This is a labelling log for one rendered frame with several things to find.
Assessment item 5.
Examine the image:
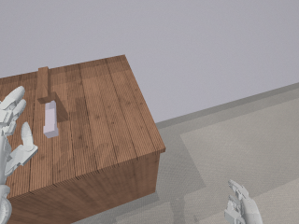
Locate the robot left forearm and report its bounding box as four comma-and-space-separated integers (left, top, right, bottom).
0, 185, 12, 224

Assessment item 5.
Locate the robot right hand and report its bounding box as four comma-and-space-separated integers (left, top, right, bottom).
224, 179, 263, 224

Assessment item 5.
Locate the robot left hand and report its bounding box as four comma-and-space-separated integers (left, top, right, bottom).
0, 86, 38, 185

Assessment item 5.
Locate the tap lever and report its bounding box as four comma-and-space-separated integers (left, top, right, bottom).
43, 100, 59, 138

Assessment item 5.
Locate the counter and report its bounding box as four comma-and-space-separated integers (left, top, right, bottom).
0, 54, 166, 224

